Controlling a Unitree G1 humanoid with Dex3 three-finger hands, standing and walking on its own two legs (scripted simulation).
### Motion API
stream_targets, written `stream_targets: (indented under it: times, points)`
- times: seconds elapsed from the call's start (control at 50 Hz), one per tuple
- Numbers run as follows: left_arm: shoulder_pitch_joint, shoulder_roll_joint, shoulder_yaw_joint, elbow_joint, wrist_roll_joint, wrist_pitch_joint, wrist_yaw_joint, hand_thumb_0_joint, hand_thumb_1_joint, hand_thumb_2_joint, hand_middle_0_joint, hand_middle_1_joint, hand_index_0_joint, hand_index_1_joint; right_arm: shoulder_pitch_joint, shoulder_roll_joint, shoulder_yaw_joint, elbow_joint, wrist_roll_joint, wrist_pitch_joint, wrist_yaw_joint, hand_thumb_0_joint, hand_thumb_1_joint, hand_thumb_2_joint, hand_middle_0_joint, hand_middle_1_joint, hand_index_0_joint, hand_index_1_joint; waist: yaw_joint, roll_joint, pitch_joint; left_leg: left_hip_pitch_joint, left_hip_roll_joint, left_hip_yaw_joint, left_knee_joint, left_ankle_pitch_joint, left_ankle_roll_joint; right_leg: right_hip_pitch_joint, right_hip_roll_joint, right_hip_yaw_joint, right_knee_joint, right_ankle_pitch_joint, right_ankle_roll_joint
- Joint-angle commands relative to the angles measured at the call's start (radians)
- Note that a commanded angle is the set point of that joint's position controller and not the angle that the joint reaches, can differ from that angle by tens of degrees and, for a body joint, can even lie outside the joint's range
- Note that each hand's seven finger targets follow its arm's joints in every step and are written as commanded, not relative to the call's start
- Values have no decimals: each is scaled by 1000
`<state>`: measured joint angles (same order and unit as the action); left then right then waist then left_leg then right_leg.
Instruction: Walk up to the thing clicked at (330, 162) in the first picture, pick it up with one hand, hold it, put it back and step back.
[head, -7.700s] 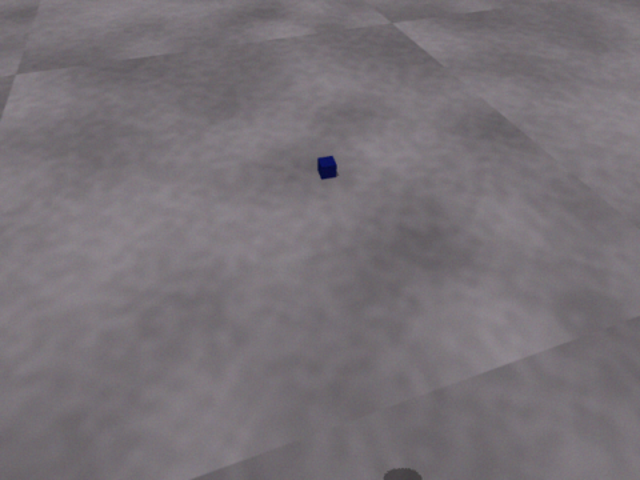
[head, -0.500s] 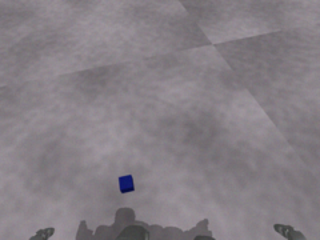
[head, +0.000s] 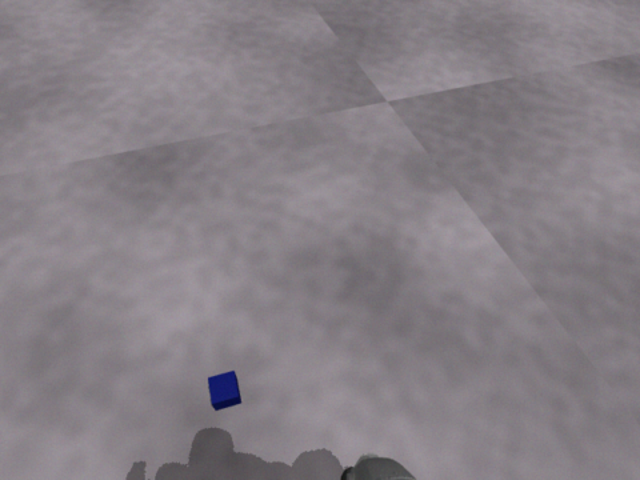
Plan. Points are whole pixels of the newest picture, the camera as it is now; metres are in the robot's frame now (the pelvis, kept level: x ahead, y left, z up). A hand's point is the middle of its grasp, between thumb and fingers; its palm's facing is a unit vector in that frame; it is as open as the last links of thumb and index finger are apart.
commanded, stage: walk up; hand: left
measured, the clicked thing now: (224, 390) +0.43 +0.22 -0.72
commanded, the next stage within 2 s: none
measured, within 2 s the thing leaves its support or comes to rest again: neither
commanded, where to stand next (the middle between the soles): +0.05 -0.06 m, yaw +1 degrees
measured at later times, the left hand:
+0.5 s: hand out of the picture +0.06 +0.26 -0.16, palm faces +0.05 -0.93 -0.35, open 7.4 cm
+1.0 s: hand out of the picture -0.02 +0.25 -0.10, palm faces +0.01 -0.88 -0.48, open 7.4 cm
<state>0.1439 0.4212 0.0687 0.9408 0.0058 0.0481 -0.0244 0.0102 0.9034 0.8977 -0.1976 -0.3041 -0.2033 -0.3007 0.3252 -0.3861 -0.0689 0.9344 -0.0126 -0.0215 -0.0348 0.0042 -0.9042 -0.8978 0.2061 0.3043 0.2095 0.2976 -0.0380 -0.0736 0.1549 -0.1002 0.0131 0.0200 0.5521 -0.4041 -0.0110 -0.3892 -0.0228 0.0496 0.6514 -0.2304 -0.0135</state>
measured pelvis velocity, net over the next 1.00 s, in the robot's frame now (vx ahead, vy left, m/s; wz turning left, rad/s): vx -0.03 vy -0.04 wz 0.00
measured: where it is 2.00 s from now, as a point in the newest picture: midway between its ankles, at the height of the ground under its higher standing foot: outside the picture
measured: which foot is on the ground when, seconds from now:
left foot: down 0.00-0.06, up 0.08-0.36, down 0.38-0.82, up 0.84-1.00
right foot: up 0.00-0.00, down 0.02-0.42, up 0.44-0.78, down 0.80-1.00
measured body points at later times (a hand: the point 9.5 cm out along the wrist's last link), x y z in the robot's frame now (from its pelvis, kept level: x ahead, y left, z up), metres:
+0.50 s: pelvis -0.05 -0.01 +0.00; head -0.01 +0.02 +0.44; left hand +0.06 +0.31 -0.13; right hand +0.02 -0.33 -0.11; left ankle -0.05 +0.08 -0.73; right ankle +0.01 -0.14 -0.68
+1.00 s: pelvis -0.03 -0.04 +0.01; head -0.04 -0.08 +0.46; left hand -0.02 +0.29 -0.07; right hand +0.02 -0.36 -0.12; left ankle +0.03 +0.12 -0.67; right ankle -0.07 -0.14 -0.73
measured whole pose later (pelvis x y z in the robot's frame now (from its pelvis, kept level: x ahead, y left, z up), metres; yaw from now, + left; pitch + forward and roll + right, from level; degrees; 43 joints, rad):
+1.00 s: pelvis -0.03 -0.04 +0.01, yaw +0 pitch -4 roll +0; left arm 0.39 0.38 0.05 0.90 0.02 -0.09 0.01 0.01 0.90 0.90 -0.20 -0.30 -0.21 -0.30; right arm 0.31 -0.44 -0.09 0.86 -0.01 0.03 0.07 0.01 -0.91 -0.90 0.20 0.30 0.21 0.30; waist 0.01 0.10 0.05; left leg -0.46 -0.03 -0.15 0.95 -0.30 0.01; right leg -0.05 0.01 -0.04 0.41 -0.29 -0.03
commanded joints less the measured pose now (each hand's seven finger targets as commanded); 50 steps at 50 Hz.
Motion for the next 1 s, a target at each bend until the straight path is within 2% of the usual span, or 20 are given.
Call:
stream_targets:
  times: [0.0,0.04,0.06,0.12,0.24,0.34,0.36,0.4,0.42,0.48,0.54,0.62,0.68,0.76,0.78,0.8,0.82,0.86,0.92,0.98]
  points:
    - [49,190,55,-64,15,-39,17,0,900,900,-200,-300,-200,-300,-47,-201,-30,-104,34,3,-12,0,-900,-900,200,300,200,300,74,78,-213,-142,78,-51,245,596,82,356,-19,-18,-204,427,-60]
    - [36,236,68,-116,16,-33,24,0,900,900,-200,-300,-200,-300,30,-161,-12,-104,45,12,-35,0,-900,-900,200,300,200,300,71,-180,-310,-321,-110,-51,595,-229,40,444,-307,326,-215,812,-282]
    - [-9,232,67,-137,16,-26,27,0,900,900,-200,-300,-200,-300,48,-182,-21,-81,34,23,-45,0,-900,-900,200,300,200,300,56,-177,-286,-249,-59,-98,619,-299,32,305,-333,352,-226,655,-306]
    - [-120,169,53,-181,20,0,30,0,900,900,-200,-300,-200,-300,44,-215,-31,-54,33,30,-30,0,-900,-900,200,300,200,300,14,-79,-232,-231,-73,-96,621,-180,27,142,-189,124,-214,367,-216]
    - [-64,175,62,-189,30,-1,40,0,900,900,-200,-300,-200,-300,-17,-188,-15,-79,8,28,-15,0,-900,-900,200,300,200,300,72,-121,-222,-298,-38,-32,356,-138,2,200,-236,188,-210,223,-248]
    - [-106,203,54,-178,-1,-9,49,0,900,900,-200,-300,-200,-300,17,-187,-38,-63,-34,35,18,0,-900,-900,200,300,200,300,6,-44,-199,-73,-14,-55,30,79,45,-12,-269,226,-138,112,-148]
    - [-84,176,44,-168,-3,-11,52,0,900,900,-200,-300,-200,-300,-9,-208,-47,-73,-46,37,26,0,-900,-900,200,300,200,300,11,60,-184,-67,42,-170,-63,44,76,-75,-212,180,-74,10,-105]
    - [-118,171,58,-156,-12,-17,75,0,900,900,-200,-300,-200,-300,-170,-347,-76,-139,-46,42,44,0,-900,-900,200,300,200,300,-6,373,-115,-300,335,-533,-301,99,244,-78,87,-2,345,-405,-13]
    - [-98,189,64,-141,0,-19,80,0,900,900,-200,-300,-200,-300,-209,-328,-76,-154,-48,37,43,0,-900,-900,200,300,200,300,2,331,-93,-363,359,-562,-301,141,296,-41,87,71,484,-409,-14]
    - [-13,164,60,-98,-20,-22,70,0,900,900,-200,-300,-200,-300,-232,-197,-44,-174,-47,28,28,0,-900,-900,200,300,200,300,61,171,-102,-217,173,-240,-164,451,179,-88,101,98,561,-274,-19]
    - [61,166,44,-86,0,-47,54,0,900,900,-200,-300,-200,-300,-122,-219,-62,-156,-47,16,38,0,-900,-900,200,300,200,300,2,192,-218,104,131,-243,-192,27,158,-173,62,27,318,-218,13]
    - [21,202,41,-121,22,-92,36,0,900,900,-200,-300,-200,-300,29,-277,-97,-165,-54,23,74,0,-900,-900,200,300,200,300,-90,240,-204,255,243,-384,-247,-188,278,-219,44,-30,133,-380,39]
    - [62,200,39,-103,28,-114,26,0,900,900,-200,-300,-200,-300,-9,-287,-92,-179,-38,18,82,0,-900,-900,200,300,200,300,-46,211,-93,54,290,-399,-267,-193,296,-93,5,-35,17,-341,-4]
    - [335,172,46,-27,19,-138,25,0,900,900,-200,-300,-200,-300,-168,-243,-67,-234,-19,20,98,0,-900,-900,200,300,200,300,110,152,-86,-275,160,-185,-135,-123,176,337,28,-95,-268,-68,-46]
    - [420,232,66,-6,23,-143,34,0,900,900,-200,-300,-200,-300,-191,-183,-50,-254,-14,22,99,0,-900,-900,200,300,200,300,150,-4,-90,-431,64,-102,82,-125,112,469,-61,105,-362,-146,-66]
    - [426,315,85,-23,28,-147,46,0,900,900,-200,-300,-200,-300,-181,-137,-35,-276,-14,26,99,0,-900,-900,200,300,200,300,141,-169,-56,-676,-76,-23,355,-152,31,527,-293,517,-476,-385,-104]
    - [348,338,84,-60,32,-143,55,0,900,900,-200,-300,-200,-300,-209,-213,-54,-269,-24,35,93,0,-900,-900,200,300,200,300,134,-18,25,-671,-36,-175,444,-104,30,348,-397,627,-538,-572,-184]
    - [233,306,74,-105,16,-152,55,0,900,900,-200,-300,-200,-300,-101,-259,-68,-209,-10,27,102,0,-900,-900,200,300,200,300,61,53,104,-637,5,-233,455,-9,31,274,-346,495,-529,-531,-172]
    - [213,248,59,-117,5,-165,58,0,900,900,-200,-300,-200,-300,-15,-221,-62,-156,5,23,109,0,-900,-900,200,300,200,300,27,-16,32,-534,-36,-215,425,124,12,315,-195,163,-467,-37,-46]
    - [165,197,46,-144,20,-155,50,0,900,900,-200,-300,-200,-300,-10,-174,-44,-128,14,24,86,0,-900,-900,200,300,200,300,32,-109,24,-377,-43,-149,362,169,-8,186,-153,-3,-411,262,-78]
